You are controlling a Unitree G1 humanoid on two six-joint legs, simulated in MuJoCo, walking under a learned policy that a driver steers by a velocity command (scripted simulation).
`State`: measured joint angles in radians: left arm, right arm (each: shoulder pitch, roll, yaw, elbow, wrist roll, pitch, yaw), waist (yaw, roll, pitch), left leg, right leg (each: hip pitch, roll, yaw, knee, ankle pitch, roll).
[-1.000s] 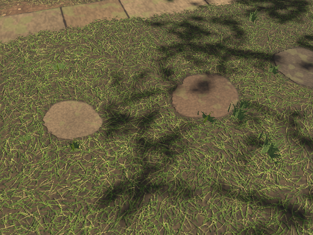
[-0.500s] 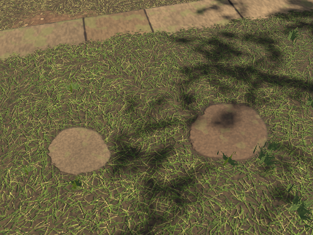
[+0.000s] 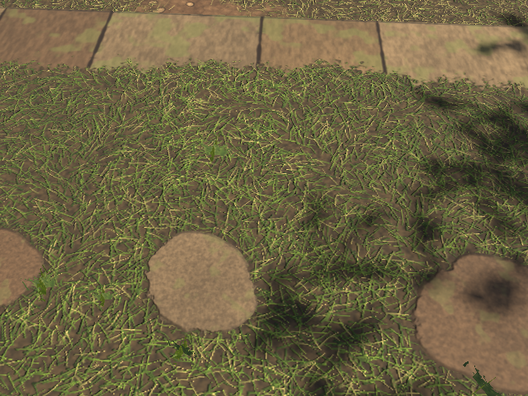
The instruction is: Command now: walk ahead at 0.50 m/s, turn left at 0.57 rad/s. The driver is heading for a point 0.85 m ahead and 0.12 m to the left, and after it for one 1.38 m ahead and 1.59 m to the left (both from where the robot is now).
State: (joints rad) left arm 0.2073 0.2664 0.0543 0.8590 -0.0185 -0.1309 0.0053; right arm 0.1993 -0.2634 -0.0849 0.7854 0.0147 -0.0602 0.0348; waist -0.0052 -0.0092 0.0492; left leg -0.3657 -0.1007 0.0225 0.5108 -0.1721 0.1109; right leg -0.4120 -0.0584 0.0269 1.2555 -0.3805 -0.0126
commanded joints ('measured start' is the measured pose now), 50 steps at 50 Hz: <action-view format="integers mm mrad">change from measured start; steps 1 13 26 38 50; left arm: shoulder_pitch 14 -300 1 145 73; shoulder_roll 115 87 77 189 121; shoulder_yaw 36 21 30 51 20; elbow -89 -227 -144 -31 -70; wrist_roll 22 12 29 -10 4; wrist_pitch -2 -3 8 36 37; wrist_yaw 4 -18 -17 -19 -17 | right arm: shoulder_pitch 6 176 98 -206 32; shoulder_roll -90 -144 -80 -46 -99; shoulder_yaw -16 -29 -7 27 5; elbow -78 -54 -144 -226 -128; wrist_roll -1 16 13 10 -17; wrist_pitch -20 3 24 -9 -23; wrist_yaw -11 -52 -37 1 -5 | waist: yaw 31 -72 12 87 12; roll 6 108 -93 -73 116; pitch -110 -58 -45 3 -98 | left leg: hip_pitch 225 208 -309 -245 240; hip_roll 270 215 196 171 332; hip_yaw -380 -376 -142 -21 -294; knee -276 -180 689 102 -304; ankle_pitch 239 125 -143 114 98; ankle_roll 203 105 -81 -81 130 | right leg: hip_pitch -211 -121 244 367 -247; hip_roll -72 55 -187 -198 -100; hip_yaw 57 38 213 5 28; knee -95 -749 -1071 -1080 -103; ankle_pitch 67 427 218 410 93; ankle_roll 14 44 -175 -168 -2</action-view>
